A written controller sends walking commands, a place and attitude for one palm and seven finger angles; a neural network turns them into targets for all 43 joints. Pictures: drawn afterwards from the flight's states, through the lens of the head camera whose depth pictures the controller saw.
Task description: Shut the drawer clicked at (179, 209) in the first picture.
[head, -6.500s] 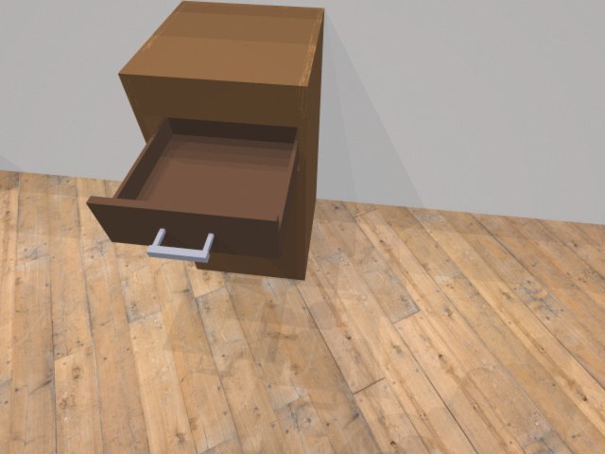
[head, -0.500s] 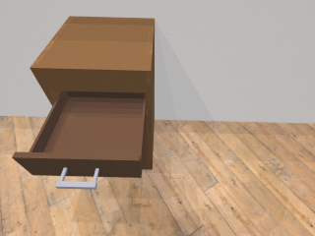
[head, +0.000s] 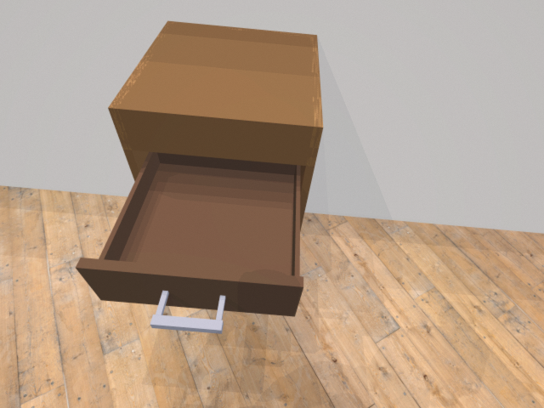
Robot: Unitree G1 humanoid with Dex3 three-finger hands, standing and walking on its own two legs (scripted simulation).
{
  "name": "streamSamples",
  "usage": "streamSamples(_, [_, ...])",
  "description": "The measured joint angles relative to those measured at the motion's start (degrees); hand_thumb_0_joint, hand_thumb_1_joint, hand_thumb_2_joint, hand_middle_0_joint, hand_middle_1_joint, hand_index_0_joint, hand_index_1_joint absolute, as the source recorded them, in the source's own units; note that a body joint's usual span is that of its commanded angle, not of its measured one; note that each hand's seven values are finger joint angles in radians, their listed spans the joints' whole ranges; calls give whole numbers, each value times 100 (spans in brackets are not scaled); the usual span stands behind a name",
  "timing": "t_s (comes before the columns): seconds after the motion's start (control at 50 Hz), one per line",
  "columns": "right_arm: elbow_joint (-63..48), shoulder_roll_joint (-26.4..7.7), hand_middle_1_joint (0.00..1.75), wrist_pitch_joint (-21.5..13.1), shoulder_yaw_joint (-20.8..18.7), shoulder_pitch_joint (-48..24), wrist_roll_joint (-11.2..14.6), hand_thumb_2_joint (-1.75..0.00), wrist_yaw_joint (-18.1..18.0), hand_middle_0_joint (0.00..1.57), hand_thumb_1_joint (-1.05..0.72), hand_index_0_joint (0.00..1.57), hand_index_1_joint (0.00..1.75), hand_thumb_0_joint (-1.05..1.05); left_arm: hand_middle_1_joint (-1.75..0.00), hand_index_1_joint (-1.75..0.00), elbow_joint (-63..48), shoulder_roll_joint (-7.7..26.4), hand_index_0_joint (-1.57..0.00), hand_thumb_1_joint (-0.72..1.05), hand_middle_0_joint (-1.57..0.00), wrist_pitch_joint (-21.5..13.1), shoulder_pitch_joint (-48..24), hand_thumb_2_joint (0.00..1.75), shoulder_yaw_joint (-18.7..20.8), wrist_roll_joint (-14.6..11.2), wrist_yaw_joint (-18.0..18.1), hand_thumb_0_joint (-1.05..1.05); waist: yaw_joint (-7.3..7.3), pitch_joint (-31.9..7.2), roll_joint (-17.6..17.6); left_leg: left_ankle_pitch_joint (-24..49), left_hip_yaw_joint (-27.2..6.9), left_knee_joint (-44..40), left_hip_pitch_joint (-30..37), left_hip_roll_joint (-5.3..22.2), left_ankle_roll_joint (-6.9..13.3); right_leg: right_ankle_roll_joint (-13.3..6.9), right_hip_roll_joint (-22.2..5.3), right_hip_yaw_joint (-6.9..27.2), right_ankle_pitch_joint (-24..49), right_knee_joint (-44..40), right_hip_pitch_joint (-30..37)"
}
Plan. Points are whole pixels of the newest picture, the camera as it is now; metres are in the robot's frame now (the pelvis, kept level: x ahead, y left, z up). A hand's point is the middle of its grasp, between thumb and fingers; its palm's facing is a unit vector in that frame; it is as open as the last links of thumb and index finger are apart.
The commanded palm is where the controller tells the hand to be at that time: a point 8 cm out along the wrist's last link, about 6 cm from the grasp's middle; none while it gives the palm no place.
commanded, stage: come to a stop and stand still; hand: left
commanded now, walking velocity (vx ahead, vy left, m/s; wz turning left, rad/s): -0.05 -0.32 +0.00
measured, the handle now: (190, 312) +0.29 +0.16 -0.11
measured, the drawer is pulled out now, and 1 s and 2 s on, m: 0.30 0.30 0.30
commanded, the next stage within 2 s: look again from close up in 0.72 s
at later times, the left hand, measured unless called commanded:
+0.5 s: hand out of the picture +0.02 +0.15 -0.16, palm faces +0.02 -0.98 -0.19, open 7.3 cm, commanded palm none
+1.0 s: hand out of the picture -0.02 +0.14 -0.16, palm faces +0.02 -0.98 -0.18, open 7.4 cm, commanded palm none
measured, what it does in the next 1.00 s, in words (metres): steps on the spot: right foot, then left foot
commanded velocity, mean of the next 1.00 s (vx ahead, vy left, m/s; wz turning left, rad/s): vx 0.00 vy -0.03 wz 0.00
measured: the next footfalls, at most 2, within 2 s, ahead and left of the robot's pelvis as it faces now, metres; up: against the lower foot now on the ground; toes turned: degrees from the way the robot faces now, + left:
right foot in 0.22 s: +0.03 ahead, -0.09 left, +0.00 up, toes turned -4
left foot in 0.48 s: +0.04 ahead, +0.11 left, +0.00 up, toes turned +2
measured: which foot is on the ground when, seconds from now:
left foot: down 0.00-0.24, up 0.26-0.46, down 0.48-1.00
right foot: up 0.00-0.20, down 0.22-1.00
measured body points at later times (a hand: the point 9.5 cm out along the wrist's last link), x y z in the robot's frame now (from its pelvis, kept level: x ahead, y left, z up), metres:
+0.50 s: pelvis +0.01 -0.02 +0.02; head +0.00 -0.02 +0.47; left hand +0.02 +0.20 -0.14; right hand -0.01 -0.24 -0.15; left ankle +0.01 +0.10 -0.72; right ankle -0.01 -0.09 -0.72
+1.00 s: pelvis +0.01 -0.02 +0.01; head +0.01 -0.03 +0.46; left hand -0.02 +0.19 -0.14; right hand -0.01 -0.23 -0.15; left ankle +0.00 +0.10 -0.72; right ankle -0.01 -0.09 -0.72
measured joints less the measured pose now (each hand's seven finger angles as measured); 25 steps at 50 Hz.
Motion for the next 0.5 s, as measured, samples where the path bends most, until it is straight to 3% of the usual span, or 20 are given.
streamSamples(0.08, [159,229,30,53,102,10,-45,-90,-104,20,-91,20,30,1,-30,-29,11,120,-20,91,-19,32,-118,90,44,6,-88,1,-35,-15,-43,281,60,-505,237,14,23,-91,475,-122,273,595,-312])
streamSamples(0.18, [266,156,30,104,39,15,-54,-90,-164,20,-91,20,30,1,-30,-29,-123,-26,-20,91,-19,65,-213,90,-2,-14,-179,1,-131,-10,159,480,169,-824,328,51,-6,-168,726,-295,482,-320,-129])
streamSamples(0.22, [301,74,30,141,-1,74,-36,-90,-152,20,-91,20,30,1,-30,-29,-187,-103,-20,91,-19,-2,-203,90,-37,-11,-183,1,-152,-48,241,420,180,-673,238,44,-51,-219,728,-296,973,-1267,236])
streamSamples(0.24, [331,25,30,167,-24,97,-15,-90,-145,20,-91,20,30,1,-30,-29,-182,-159,-20,91,-19,-46,-213,90,-53,5,-161,1,-147,-56,316,310,161,-512,163,71,-50,-439,770,-309,1137,-1451,298])
streamSamples(0.28, [407,-59,30,255,-47,168,8,-90,-145,20,-91,20,30,1,-30,-29,-140,-295,-20,91,-19,-81,-230,90,-120,17,-120,1,-172,-83,490,-365,-8,-40,12,57,25,-626,844,-409,1176,-1508,369])
streamSamples(0.34, [552,-85,30,315,-31,281,19,-90,-128,20,-91,20,30,1,-30,-29,-52,-463,-20,91,-19,-155,-183,90,-184,-1,-59,1,-157,-178,561,-667,-88,774,-151,-38,89,-665,909,-480,1310,-1910,616])
streamSamples(0.38, [619,-45,30,285,-9,334,33,-90,-122,20,-91,20,30,1,-30,-29,38,-534,-20,91,-20,-193,-154,90,-211,2,-17,1,-155,-205,533,-693,-4,838,-60,-70,77,-690,944,-483,1414,-2131,753])
streamSamples(0.46, [728,102,30,182,79,420,68,-90,-148,20,-91,20,30,1,-30,-29,263,-544,-21,93,-20,-244,-90,90,-245,-44,12,1,-160,-218,491,-95,139,-428,595,-98,54,-703,1053,-504,1427,-2226,883])
streamSamples(0.5, [849,215,30,120,143,417,70,-90,-181,20,-91,19,30,1,-30,-29,398,-543,-21,93,-20,-246,-103,90,-263,-87,19,1,-160,-176,441,273,129,-845,834,-105,141,-684,1079,-519,1374,-2187,938])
